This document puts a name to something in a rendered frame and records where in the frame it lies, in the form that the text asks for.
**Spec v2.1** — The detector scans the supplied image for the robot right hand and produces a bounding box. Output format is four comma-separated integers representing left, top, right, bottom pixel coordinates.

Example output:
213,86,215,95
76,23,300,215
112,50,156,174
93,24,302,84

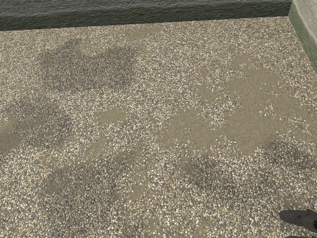
279,208,317,238

